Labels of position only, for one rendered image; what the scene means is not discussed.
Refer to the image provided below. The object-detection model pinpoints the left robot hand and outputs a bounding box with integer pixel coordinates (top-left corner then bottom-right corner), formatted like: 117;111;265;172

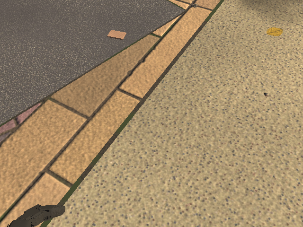
7;204;65;227

